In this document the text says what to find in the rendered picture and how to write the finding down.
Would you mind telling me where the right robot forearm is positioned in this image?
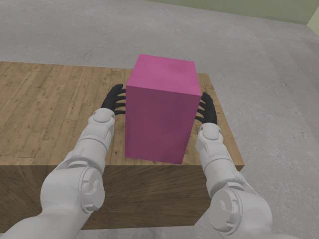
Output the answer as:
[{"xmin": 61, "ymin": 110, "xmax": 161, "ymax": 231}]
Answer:
[{"xmin": 195, "ymin": 122, "xmax": 259, "ymax": 199}]

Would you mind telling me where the left robot forearm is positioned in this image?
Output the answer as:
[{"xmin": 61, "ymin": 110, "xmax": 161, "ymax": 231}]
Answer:
[{"xmin": 40, "ymin": 108, "xmax": 115, "ymax": 205}]

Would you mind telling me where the robot right upper arm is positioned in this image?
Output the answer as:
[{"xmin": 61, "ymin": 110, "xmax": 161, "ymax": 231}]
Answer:
[{"xmin": 208, "ymin": 187, "xmax": 300, "ymax": 239}]

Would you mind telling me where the pedestal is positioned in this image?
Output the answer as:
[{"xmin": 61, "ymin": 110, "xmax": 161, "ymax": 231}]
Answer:
[{"xmin": 0, "ymin": 61, "xmax": 245, "ymax": 233}]

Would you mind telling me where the carton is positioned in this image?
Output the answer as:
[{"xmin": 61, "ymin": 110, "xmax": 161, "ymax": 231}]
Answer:
[{"xmin": 125, "ymin": 54, "xmax": 202, "ymax": 165}]

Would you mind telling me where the robot right hand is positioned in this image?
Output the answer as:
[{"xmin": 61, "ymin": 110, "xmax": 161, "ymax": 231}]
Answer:
[{"xmin": 195, "ymin": 92, "xmax": 217, "ymax": 125}]

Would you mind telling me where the robot left hand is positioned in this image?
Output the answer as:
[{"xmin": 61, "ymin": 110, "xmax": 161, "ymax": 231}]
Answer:
[{"xmin": 101, "ymin": 84, "xmax": 126, "ymax": 115}]

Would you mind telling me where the robot left upper arm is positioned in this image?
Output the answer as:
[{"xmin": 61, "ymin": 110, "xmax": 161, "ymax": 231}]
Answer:
[{"xmin": 0, "ymin": 166, "xmax": 105, "ymax": 239}]

